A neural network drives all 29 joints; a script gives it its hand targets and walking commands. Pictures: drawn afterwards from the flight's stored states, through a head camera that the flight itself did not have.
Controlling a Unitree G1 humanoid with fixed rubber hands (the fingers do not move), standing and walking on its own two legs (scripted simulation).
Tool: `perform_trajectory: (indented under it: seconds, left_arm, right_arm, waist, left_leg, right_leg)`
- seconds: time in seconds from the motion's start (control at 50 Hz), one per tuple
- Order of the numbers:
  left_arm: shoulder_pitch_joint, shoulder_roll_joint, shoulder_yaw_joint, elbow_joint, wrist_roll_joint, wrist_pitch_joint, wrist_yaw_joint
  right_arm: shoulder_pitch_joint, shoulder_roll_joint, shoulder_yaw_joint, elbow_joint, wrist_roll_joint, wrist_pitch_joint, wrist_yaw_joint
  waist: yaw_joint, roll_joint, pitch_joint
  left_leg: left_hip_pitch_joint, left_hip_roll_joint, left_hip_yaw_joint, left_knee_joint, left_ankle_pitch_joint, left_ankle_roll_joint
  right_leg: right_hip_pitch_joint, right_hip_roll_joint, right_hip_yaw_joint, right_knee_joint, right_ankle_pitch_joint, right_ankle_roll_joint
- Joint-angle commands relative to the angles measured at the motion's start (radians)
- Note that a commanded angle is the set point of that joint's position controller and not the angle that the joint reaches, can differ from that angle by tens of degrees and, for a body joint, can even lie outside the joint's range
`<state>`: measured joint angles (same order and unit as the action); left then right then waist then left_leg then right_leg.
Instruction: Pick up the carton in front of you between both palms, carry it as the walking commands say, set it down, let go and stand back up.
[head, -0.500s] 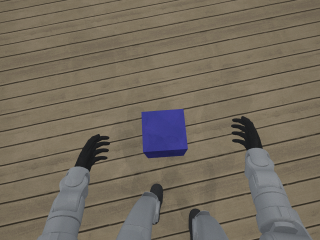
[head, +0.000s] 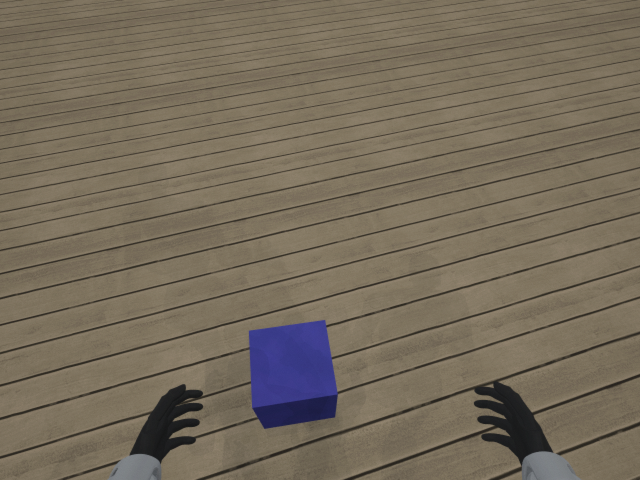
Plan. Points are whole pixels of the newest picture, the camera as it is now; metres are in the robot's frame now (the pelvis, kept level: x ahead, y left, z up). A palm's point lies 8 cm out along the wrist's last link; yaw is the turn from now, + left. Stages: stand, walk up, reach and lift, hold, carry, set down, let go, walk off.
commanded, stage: let go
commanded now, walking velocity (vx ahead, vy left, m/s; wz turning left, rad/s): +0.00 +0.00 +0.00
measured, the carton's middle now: (293, 376) +0.43 +0.11 -0.65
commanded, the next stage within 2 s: stand in 0.40 s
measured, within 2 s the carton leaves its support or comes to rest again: neither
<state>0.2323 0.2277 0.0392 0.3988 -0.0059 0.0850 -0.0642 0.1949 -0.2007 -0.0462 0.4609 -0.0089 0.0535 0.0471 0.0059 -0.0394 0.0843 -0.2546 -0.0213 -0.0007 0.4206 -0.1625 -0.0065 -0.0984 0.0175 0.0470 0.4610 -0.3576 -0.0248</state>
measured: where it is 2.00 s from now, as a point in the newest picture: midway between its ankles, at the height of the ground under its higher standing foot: outside the picture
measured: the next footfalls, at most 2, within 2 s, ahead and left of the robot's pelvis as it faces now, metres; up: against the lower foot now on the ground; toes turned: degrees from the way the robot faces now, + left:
none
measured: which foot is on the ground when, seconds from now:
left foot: down 0.00-1.00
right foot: down 0.00-1.00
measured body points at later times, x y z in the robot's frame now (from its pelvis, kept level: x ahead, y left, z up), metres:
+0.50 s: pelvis +0.00 +0.01 -0.01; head +0.01 +0.03 +0.44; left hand +0.16 +0.27 -0.09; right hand +0.16 -0.24 -0.09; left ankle +0.04 +0.13 -0.74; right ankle -0.07 -0.10 -0.74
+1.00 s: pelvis +0.03 +0.03 -0.01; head +0.04 +0.05 +0.44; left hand +0.17 +0.31 -0.12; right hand +0.15 -0.27 -0.09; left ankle +0.04 +0.13 -0.74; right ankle -0.07 -0.10 -0.74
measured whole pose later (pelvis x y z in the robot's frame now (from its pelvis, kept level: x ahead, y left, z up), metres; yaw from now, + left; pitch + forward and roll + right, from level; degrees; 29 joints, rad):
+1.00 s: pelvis +0.03 +0.03 -0.01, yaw -3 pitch +0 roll +0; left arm 0.22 0.37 0.02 0.74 0.03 0.01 0.03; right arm 0.14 -0.32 -0.04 0.84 -0.03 0.00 -0.02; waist -0.01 -0.06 0.00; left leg -0.27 -0.02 0.05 0.53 -0.28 0.03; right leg -0.07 0.01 0.10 0.46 -0.39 0.01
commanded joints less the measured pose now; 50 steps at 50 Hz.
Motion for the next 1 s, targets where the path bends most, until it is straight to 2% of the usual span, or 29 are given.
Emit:
perform_trajectory:
  seconds: [0.0, 0.1, 0.12, 0.16, 0.22, 0.28, 0.38, 0.4, 0.42, 0.44, 0.46, 0.5, 0.54, 0.64, 0.7, 0.84, 0.98]
  left_arm:
    - [0.012, 0.099, 0.043, -0.071, 0.011, -0.002, 0.004]
    - [-0.005, 0.105, 0.052, -0.065, 0.019, 0.011, 0.001]
    - [-0.033, 0.126, 0.071, -0.086, 0.041, 0.062, 0.024]
    - [-0.018, 0.124, 0.057, -0.078, 0.031, 0.078, 0.038]
    - [-0.02, 0.115, 0.048, -0.079, 0.023, 0.087, 0.045]
    - [-0.019, 0.11, 0.041, -0.086, 0.02, 0.093, 0.051]
    - [-0.019, 0.099, 0.027, -0.103, 0.023, 0.108, 0.059]
    - [-0.057, 0.209, 0.057, 0.031, 0.039, 0.044, 0.084]
    - [-0.051, 0.21, 0.056, 0.031, 0.058, 0.01, 0.086]
    - [-0.056, 0.197, 0.051, 0.041, 0.063, -0.012, 0.082]
    - [-0.058, 0.193, 0.046, 0.054, 0.065, -0.029, 0.077]
    - [-0.041, 0.191, 0.045, 0.085, 0.06, -0.054, 0.065]
    - [-0.027, 0.2, 0.046, 0.116, 0.055, -0.069, 0.059]
    - [-0.013, 0.233, 0.042, 0.167, 0.045, -0.083, 0.072]
    - [-0.002, 0.245, 0.036, 0.198, 0.041, -0.084, 0.083]
    - [0.006, 0.261, 0.022, 0.255, 0.039, -0.086, 0.094]
    - [-0.005, 0.273, 0.014, 0.295, 0.039, -0.091, 0.097]
  right_arm:
    - [-0.031, -0.077, -0.002, -0.118, 0.016, -0.002, 0.009]
    - [-0.039, -0.08, 0.004, -0.13, 0.021, 0.016, 0.01]
    - [0.016, -0.071, 0.008, -0.054, 0.032, -0.007, -0.01]
    - [-0.006, -0.078, 0.013, -0.079, 0.036, -0.012, -0.025]
    - [-0.006, -0.08, 0.011, -0.081, 0.026, -0.008, -0.035]
    - [0.005, -0.083, 0.0, -0.073, 0.017, -0.001, -0.039]
    - [0.016, -0.083, -0.015, -0.069, 0.007, 0.012, -0.031]
    - [-0.004, -0.21, -0.038, 0.075, -0.055, -0.004, -0.052]
    - [0.004, -0.229, -0.052, 0.079, -0.054, -0.015, -0.059]
    - [-0.008, -0.23, -0.051, 0.097, -0.056, -0.025, -0.058]
    - [-0.02, -0.23, -0.05, 0.115, -0.056, -0.036, -0.056]
    - [-0.053, -0.227, -0.048, 0.139, -0.047, -0.05, -0.05]
    - [-0.073, -0.231, -0.047, 0.16, -0.039, -0.058, -0.046]
    - [-0.062, -0.249, -0.047, 0.211, -0.032, -0.066, -0.051]
    - [-0.05, -0.265, -0.046, 0.24, -0.031, -0.068, -0.059]
    - [-0.053, -0.292, -0.041, 0.292, -0.027, -0.069, -0.069]
    - [-0.072, -0.297, -0.036, 0.333, -0.023, -0.07, -0.07]
  waist:
    - [0.016, 0.004, -0.093]
    - [0.017, -0.001, -0.061]
    - [0.016, 0.023, -0.1]
    - [0.01, -0.022, -0.117]
    - [0.007, -0.036, -0.123]
    - [0.004, -0.024, -0.118]
    - [0.001, 0.006, -0.114]
    - [0.01, -0.121, -0.099]
    - [-0.012, -0.094, -0.087]
    - [-0.018, -0.045, -0.071]
    - [-0.018, 0.002, -0.054]
    - [-0.008, 0.068, -0.06]
    - [-0.002, 0.073, -0.083]
    - [-0.007, 0.061, -0.15]
    - [-0.009, 0.063, -0.173]
    - [-0.008, 0.048, -0.174]
    - [-0.009, 0.03, -0.155]
  left_leg:
    - [0.411, -0.035, -0.01, 0.041, 0.268, -0.006]
    - [0.42, -0.04, -0.004, 0.044, 0.252, -0.002]
    - [0.333, -0.059, 0.006, 0.068, 0.209, -0.009]
    - [0.269, -0.062, 0.006, 0.075, 0.188, 0.0]
    - [0.255, -0.06, 0.007, 0.08, 0.198, 0.002]
    - [0.265, -0.055, 0.005, 0.075, 0.219, 0.002]
    - [0.299, -0.044, -0.003, 0.067, 0.228, -0.002]
    - [0.134, 0.074, -0.051, 0.078, 0.071, -0.003]
    - [0.103, 0.073, -0.063, 0.068, -0.054, 0.005]
    - [0.071, 0.073, -0.068, 0.054, -0.137, 0.008]
    - [0.04, 0.077, -0.08, 0.035, -0.191, 0.011]
    - [-0.001, 0.092, -0.105, 0.01, -0.225, 0.023]
    - [-0.004, 0.104, -0.116, 0.006, -0.173, 0.031]
    - [0.089, 0.109, -0.099, 0.067, 0.139, 0.039]
    - [0.131, 0.116, -0.098, 0.082, 0.248, 0.041]
    - [0.174, 0.127, -0.103, 0.081, 0.336, 0.048]
    - [0.185, 0.126, -0.096, 0.066, 0.318, 0.049]
  right_leg:
    - [-0.295, -0.035, 0.015, -0.156, 0.287, 0.035]
    - [-0.297, -0.044, 0.026, -0.164, 0.309, 0.04]
    - [-0.224, -0.043, 0.035, -0.114, 0.434, 0.052]
    - [-0.185, -0.043, 0.037, -0.08, 0.512, 0.068]
    - [-0.196, -0.039, 0.035, -0.071, 0.525, 0.071]
    - [-0.213, -0.03, 0.024, -0.074, 0.5, 0.061]
    - [-0.239, -0.012, 0.007, -0.084, 0.393, 0.039]
    - [-0.228, -0.054, 0.031, -0.087, 0.08, 0.054]
    - [-0.219, -0.052, 0.062, -0.105, -0.051, 0.041]
    - [-0.24, -0.055, 0.082, -0.115, -0.132, 0.026]
    - [-0.242, -0.055, 0.087, -0.108, -0.152, 0.016]
    - [-0.202, -0.05, 0.075, -0.067, -0.082, 0.011]
    - [-0.161, -0.052, 0.07, -0.045, 0.008, 0.014]
    - [-0.115, -0.068, 0.078, -0.029, 0.227, 0.025]
    - [-0.097, -0.071, 0.077, -0.022, 0.302, 0.032]
    - [-0.093, -0.076, 0.078, -0.022, 0.351, 0.036]
    - [-0.093, -0.084, 0.086, -0.045, 0.35, 0.033]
